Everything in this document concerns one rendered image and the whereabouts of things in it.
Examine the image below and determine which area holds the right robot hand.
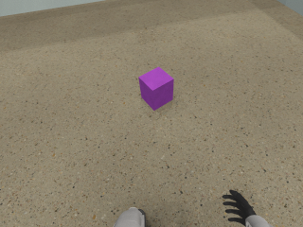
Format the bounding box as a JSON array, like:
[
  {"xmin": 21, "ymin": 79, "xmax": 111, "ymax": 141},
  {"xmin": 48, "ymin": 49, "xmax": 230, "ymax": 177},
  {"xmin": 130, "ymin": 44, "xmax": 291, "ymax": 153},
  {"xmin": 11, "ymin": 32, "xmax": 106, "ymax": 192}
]
[{"xmin": 222, "ymin": 189, "xmax": 257, "ymax": 227}]

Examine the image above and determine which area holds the robot right forearm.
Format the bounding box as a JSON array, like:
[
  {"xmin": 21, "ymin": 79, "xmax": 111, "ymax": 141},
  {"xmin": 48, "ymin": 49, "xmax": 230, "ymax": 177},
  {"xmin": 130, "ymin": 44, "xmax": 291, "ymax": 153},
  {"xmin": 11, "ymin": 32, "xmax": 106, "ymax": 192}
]
[{"xmin": 245, "ymin": 215, "xmax": 274, "ymax": 227}]

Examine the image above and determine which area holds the robot left shin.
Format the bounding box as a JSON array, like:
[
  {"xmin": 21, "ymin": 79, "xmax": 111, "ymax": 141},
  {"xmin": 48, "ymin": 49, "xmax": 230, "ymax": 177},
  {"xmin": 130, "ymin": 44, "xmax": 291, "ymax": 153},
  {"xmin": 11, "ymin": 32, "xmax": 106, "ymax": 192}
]
[{"xmin": 129, "ymin": 207, "xmax": 141, "ymax": 213}]

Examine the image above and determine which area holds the carton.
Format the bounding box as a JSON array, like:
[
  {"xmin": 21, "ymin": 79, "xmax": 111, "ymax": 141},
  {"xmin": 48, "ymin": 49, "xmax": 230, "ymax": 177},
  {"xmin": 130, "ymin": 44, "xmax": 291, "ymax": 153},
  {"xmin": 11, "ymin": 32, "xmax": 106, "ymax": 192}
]
[{"xmin": 138, "ymin": 66, "xmax": 174, "ymax": 111}]

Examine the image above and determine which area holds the left robot thigh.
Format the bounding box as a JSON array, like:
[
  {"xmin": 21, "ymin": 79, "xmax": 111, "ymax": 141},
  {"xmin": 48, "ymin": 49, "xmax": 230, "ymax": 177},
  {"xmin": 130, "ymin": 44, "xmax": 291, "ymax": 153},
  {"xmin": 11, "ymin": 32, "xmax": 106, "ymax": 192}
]
[{"xmin": 113, "ymin": 209, "xmax": 145, "ymax": 227}]

